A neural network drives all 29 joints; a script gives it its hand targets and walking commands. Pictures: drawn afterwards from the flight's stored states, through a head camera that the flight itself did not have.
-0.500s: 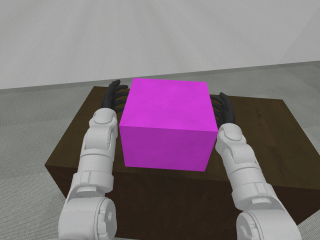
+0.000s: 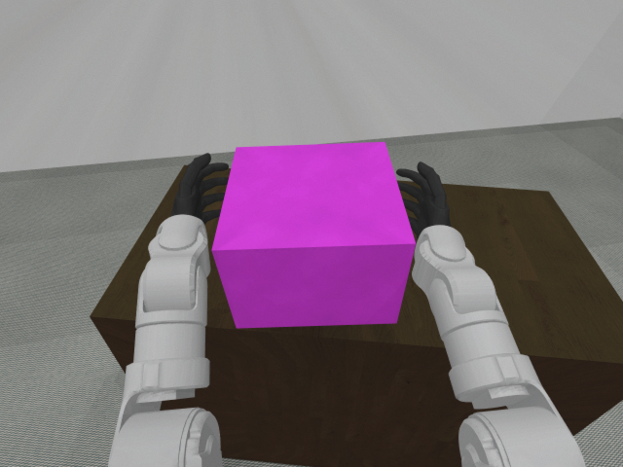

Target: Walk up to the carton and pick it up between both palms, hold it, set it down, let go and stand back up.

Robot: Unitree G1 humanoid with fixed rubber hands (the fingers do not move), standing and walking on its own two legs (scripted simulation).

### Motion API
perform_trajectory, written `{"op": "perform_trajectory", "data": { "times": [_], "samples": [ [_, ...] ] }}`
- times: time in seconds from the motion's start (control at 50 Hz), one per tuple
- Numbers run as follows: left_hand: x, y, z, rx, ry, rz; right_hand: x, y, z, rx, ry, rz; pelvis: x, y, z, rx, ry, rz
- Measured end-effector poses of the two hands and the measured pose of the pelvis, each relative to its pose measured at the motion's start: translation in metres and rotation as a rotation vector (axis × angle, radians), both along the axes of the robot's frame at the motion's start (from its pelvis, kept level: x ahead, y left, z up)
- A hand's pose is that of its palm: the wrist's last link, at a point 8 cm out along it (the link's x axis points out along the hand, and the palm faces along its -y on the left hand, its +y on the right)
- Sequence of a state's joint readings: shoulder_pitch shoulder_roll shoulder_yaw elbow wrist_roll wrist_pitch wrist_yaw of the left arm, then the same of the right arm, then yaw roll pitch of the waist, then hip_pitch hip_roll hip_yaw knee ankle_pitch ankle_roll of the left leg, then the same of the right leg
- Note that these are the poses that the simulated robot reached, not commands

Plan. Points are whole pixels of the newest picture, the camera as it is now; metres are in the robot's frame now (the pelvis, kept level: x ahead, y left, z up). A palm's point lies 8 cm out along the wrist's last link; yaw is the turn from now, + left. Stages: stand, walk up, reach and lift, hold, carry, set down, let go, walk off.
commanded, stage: hold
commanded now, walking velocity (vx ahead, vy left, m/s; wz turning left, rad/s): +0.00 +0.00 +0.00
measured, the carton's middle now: (313, 231) +0.40 +0.01 +0.14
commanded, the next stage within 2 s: none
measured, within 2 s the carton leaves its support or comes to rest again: neither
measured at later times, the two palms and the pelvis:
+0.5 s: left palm (188, 213) +0.38 +0.16 +0.19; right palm (430, 224) +0.38 -0.14 +0.18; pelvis +0.00 +0.00 +0.00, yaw +0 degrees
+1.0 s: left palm (188, 212) +0.38 +0.16 +0.19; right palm (431, 223) +0.37 -0.14 +0.18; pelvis +0.00 +0.00 +0.00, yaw +0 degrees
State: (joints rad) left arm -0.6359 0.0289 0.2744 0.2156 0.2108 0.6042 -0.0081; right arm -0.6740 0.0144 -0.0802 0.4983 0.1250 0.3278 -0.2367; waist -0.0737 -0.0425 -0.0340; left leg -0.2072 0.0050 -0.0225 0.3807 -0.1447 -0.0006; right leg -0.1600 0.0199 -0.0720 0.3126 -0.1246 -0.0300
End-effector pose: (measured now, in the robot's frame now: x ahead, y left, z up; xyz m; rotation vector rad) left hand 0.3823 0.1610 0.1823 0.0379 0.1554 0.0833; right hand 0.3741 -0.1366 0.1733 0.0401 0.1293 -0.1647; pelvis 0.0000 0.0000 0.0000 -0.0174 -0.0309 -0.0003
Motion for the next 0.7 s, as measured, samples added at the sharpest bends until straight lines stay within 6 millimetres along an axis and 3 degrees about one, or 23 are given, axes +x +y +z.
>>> {"op": "perform_trajectory", "data": {
  "times": [0.34, 0.7],
  "samples": [
    [0.002, -0.001, 0.002, 0.0, 0.006, 0.005, 0.003, -0.001, -0.001, -0.001, 0.005, 0.004, 0.003, -0.001, 0.0, 0.002, 0.004, 0.0],
    [-0.008, 0.002, 0.012, -0.005, -0.004, 0.016, -0.005, 0.003, 0.006, -0.008, -0.007, 0.013, -0.002, 0.0, 0.0, 0.001, -0.017, 0.0]
  ]
}}
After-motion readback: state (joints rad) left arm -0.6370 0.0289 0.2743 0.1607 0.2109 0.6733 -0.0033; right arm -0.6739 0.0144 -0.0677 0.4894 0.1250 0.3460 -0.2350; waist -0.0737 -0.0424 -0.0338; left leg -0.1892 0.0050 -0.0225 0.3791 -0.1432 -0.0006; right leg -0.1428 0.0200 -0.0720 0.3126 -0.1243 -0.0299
